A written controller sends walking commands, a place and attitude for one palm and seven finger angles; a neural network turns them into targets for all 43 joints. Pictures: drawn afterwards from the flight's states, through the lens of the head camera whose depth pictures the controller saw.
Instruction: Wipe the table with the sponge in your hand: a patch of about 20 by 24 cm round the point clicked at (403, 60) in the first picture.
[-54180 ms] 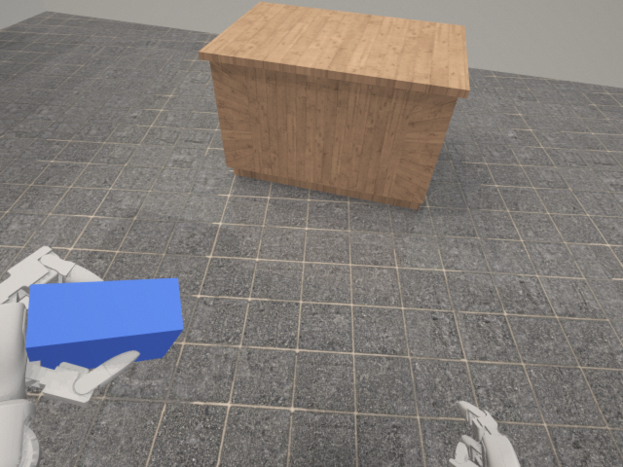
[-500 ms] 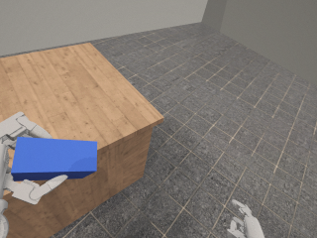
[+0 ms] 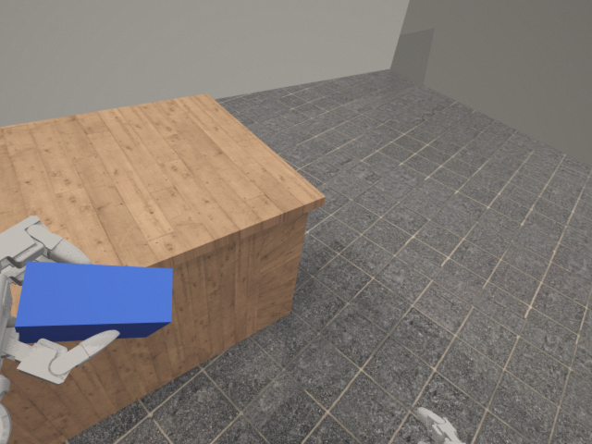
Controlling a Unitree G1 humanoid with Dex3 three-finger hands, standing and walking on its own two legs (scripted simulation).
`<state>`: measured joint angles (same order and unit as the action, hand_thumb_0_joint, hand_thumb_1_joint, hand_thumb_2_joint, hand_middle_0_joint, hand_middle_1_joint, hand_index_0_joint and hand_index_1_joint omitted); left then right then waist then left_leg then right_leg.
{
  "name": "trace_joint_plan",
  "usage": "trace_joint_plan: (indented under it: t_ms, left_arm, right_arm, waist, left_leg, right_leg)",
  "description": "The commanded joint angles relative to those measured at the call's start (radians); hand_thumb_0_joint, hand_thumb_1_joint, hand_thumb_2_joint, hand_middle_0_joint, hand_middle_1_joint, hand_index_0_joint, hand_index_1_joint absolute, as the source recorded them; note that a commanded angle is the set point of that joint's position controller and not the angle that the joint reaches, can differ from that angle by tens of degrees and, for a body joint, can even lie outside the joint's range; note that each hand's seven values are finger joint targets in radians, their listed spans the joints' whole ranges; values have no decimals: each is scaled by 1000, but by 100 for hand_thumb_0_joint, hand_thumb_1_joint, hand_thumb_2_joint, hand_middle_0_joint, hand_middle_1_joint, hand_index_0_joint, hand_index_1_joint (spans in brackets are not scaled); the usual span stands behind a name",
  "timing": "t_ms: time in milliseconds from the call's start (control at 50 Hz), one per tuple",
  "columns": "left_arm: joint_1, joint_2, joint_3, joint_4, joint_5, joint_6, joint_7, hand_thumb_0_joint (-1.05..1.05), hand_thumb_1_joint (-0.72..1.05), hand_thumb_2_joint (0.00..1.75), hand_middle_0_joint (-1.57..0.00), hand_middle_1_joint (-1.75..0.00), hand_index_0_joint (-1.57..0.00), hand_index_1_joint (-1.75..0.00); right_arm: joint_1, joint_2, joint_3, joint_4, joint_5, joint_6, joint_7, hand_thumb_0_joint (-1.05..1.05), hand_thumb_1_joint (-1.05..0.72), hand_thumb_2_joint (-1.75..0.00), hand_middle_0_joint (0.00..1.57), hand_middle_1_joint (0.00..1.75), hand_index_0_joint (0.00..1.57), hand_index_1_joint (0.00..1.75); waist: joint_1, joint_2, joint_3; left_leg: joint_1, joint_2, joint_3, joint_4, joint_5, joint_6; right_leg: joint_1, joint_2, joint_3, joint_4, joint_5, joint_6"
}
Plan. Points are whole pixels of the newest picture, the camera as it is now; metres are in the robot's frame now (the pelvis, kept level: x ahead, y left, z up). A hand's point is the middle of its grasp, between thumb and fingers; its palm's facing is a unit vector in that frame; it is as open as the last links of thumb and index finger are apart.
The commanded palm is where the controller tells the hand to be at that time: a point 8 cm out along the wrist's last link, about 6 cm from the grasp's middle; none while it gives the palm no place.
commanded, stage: stop stepping back and stand still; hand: left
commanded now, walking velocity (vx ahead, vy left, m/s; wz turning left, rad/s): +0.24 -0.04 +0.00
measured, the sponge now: (118, 305) +0.22 +0.21 +0.15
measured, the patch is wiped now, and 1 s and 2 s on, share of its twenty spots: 0.90 0.90 0.90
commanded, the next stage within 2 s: stand and wait in 0.36 s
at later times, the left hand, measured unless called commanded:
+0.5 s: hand (58, 309) +0.19 +0.24 +0.18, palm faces +0.44 -0.81 -0.38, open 9.7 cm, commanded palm +0.14 +0.27 +0.18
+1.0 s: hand (99, 291) +0.23 +0.23 +0.15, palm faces +0.39 -0.85 -0.35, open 9.7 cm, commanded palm +0.18 +0.27 +0.18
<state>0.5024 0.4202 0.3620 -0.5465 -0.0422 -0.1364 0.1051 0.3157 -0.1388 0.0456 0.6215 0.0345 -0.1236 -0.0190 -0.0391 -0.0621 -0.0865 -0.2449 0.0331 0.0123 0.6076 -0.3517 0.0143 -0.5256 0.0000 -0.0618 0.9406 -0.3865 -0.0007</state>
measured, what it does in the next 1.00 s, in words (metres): steps on the spot: right foot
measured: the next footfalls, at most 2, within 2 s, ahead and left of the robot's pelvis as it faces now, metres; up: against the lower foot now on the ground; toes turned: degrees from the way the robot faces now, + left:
right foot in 0.12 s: +0.07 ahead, -0.14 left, +0.00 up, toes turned +0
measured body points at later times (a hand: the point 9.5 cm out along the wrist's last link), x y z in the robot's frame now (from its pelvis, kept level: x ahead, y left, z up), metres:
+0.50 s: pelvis -0.01 -0.02 +0.00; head -0.04 +0.00 +0.45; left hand +0.16 +0.28 +0.20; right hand +0.15 -0.24 -0.07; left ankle -0.01 +0.10 -0.73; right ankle +0.02 -0.14 -0.73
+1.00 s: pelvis +0.03 -0.02 +0.01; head +0.03 -0.01 +0.46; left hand +0.20 +0.27 +0.17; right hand +0.23 -0.24 -0.06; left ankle -0.01 +0.09 -0.73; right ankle +0.03 -0.14 -0.73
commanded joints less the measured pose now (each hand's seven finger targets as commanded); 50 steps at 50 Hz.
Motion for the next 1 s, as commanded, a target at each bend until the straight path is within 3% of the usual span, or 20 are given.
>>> trace_joint_plan:
  t_ms: [0, 80, 120, 140, 160, 200, 240, 260, 280, 300, 340, 440, 480, 500, 540, 580, 640, 660, 760, 980]
  left_arm:
    - [-152, 114, 83, -80, -7, -60, 16, 0, 10, 130, -120, -160, -120, -160]
    - [-150, 92, 57, -35, 2, -39, 12, 0, 10, 130, -120, -160, -120, -160]
    - [-243, 137, 70, -141, -1, -55, 14, 0, 10, 130, -120, -160, -120, -160]
    - [-249, 120, 59, -158, 2, -66, 16, 0, 10, 130, -120, -160, -120, -160]
    - [-249, 135, 61, -195, -3, -67, 20, 0, 10, 130, -120, -160, -120, -160]
    - [-271, 165, 84, -295, -2, -67, 33, 0, 10, 130, -120, -160, -120, -160]
    - [-175, 161, 106, -299, -4, -65, 57, 0, 10, 130, -120, -160, -120, -160]
    - [-170, 143, 108, -317, -9, -68, 70, 0, 10, 130, -120, -160, -120, -160]
    - [-206, 169, 134, -348, 15, -71, 79, 0, 10, 130, -120, -160, -120, -160]
    - [-227, 213, 158, -320, 11, -74, 79, 0, 10, 130, -120, -160, -120, -160]
    - [-146, 140, 112, -185, 16, -49, 68, 0, 10, 130, -120, -160, -120, -160]
    - [-107, 57, 29, -78, -1, -24, 47, 0, 10, 130, -120, -160, -120, -160]
    - [-112, 80, 33, -87, 5, -29, 41, 0, 10, 130, -120, -160, -120, -160]
    - [-134, 96, 40, -106, 5, -32, 39, 0, 10, 130, -120, -160, -120, -160]
    - [-179, 110, 52, -158, -8, -33, 51, 0, 10, 130, -120, -160, -120, -160]
    - [-194, 136, 78, -209, -13, -38, 64, 0, 10, 130, -120, -160, -120, -160]
    - [-144, 137, 97, -259, -2, -50, 81, 0, 10, 130, -120, -160, -120, -160]
    - [-129, 126, 88, -240, 1, -47, 84, 0, 10, 130, -120, -160, -120, -160]
    - [-95, 83, 55, -152, -9, -42, 75, 0, 10, 130, -120, -160, -120, -160]
    - [-71, 101, 64, -170, -19, -36, 72, 0, 10, 130, -120, -160, -120, -160]
  right_arm:
    - [-180, -204, -74, -158, -7, -43, -23, 0, -90, -90, 20, 30, 20, 30]
    - [-191, -205, -77, -147, -12, -14, -31, 0, -90, -90, 20, 30, 20, 30]
    - [-221, -177, -83, -165, -5, -8, -29, 0, -90, -90, 20, 30, 20, 30]
    - [-204, -183, -90, -137, -7, -11, -26, 0, -90, -90, 20, 30, 20, 30]
    - [-206, -187, -92, -132, -8, -7, -24, 0, -90, -90, 20, 30, 20, 30]
    - [-230, -178, -85, -140, -14, 8, -32, 0, -90, -90, 20, 30, 20, 30]
    - [-221, -188, -72, -143, -31, 5, -57, 0, -90, -90, 20, 30, 20, 30]
    - [-220, -225, -81, -154, -37, -5, -62, 0, -90, -90, 20, 30, 20, 30]
    - [-224, -212, -90, -165, -26, -24, -59, 0, -90, -90, 20, 30, 20, 30]
    - [-187, -180, -83, -140, -25, -30, -53, 0, -90, -90, 20, 30, 20, 30]
    - [-184, -171, -78, -122, -15, -48, -33, 0, -90, -90, 20, 30, 20, 30]
    - [-203, -204, -68, -142, -18, -36, -43, 0, -90, -90, 20, 30, 20, 30]
    - [-208, -198, -79, -147, -22, -23, -42, 0, -90, -90, 20, 30, 20, 30]
    - [-212, -194, -80, -150, -24, -17, -36, 0, -90, -90, 20, 30, 20, 30]
    - [-212, -181, -97, -142, -12, -11, -34, 0, -90, -90, 20, 30, 20, 30]
    - [-233, -174, -81, -138, -22, -6, -42, 0, -90, -90, 20, 30, 20, 30]
    - [-254, -188, -77, -154, -32, -8, -60, 0, -90, -90, 20, 30, 20, 30]
    - [-257, -178, -71, -156, -27, -8, -59, 0, -90, -90, 20, 30, 20, 30]
    - [-242, -186, -87, -159, -19, -12, -45, 0, -90, -90, 20, 30, 20, 30]
    - [-252, -188, -87, -190, -20, 30, -47, 0, -90, -90, 20, 30, 20, 30]
  waist:
    - [18, 265, 93]
    - [46, 6, 43]
    - [22, -199, -7]
    - [11, -172, -8]
    - [1, -134, 16]
    - [-14, -17, 32]
    - [-7, 231, 17]
    - [1, 466, 33]
    - [21, 489, -2]
    - [-4, 447, 57]
    - [13, 230, 91]
    - [35, 194, 46]
    - [29, 32, 21]
    - [12, -7, 16]
    - [15, -142, 1]
    - [8, -50, 1]
    - [28, 256, -7]
    - [35, 275, -19]
    - [33, 100, -79]
    - [35, 120, -93]
  left_leg:
    - [-227, 198, -190, -333, -246, 128]
    - [-367, 60, -56, 78, -262, 74]
    - [-372, -25, 15, 485, -203, 33]
    - [-297, -2, -36, 528, -155, 36]
    - [-236, 33, -67, 504, -129, 35]
    - [-19, 81, -83, 263, -102, 50]
    - [43, 17, -59, -104, -189, 59]
    - [21, 168, -382, -333, -424, 129]
    - [-72, 255, -468, -434, -399, 202]
    - [-74, 276, -572, -454, -426, 225]
    - [-24, 250, -419, -369, -178, 188]
    - [-184, 119, -166, -206, -106, 81]
    - [-250, 38, -60, 27, -89, 40]
    - [-248, 2, -34, 121, -65, 22]
    - [-150, 1, -38, 187, -46, 11]
    - [-40, 18, -44, 36, 24, 18]
    - [33, 82, -167, -214, 187, 58]
    - [6, 109, -203, -234, 265, 65]
    - [28, 62, -98, -118, 461, 20]
    - [41, 48, -73, -147, 470, 3]
  right_leg:
    - [204, 10, -25, -211, 19, 3]
    - [489, -3, 15, -510, 76, -45]
    - [347, -301, 468, -726, -193, -180]
    - [215, -326, 515, -778, -281, -207]
    - [114, -342, 504, -766, -304, -219]
    - [-81, -316, 311, -646, -292, -188]
    - [-60, -118, 112, -382, -324, -114]
    - [-87, 14, 16, -130, -252, -50]
    - [-23, 53, -3, 129, -157, -7]
    - [-130, 24, 72, 253, -138, -11]
    - [-139, -44, 84, 118, -83, -5]
    - [379, 38, -33, -504, 108, 1]
    - [446, -78, 130, -605, 157, -58]
    - [393, -195, 285, -651, 115, -108]
    - [257, -274, 410, -714, -63, -159]
    - [214, -249, 312, -658, 12, -138]
    - [239, -41, 89, -428, 195, -31]
    - [291, -16, 41, -394, 240, -6]
    - [429, -58, 98, -493, 504, -19]
    - [453, -68, 108, -523, 558, -22]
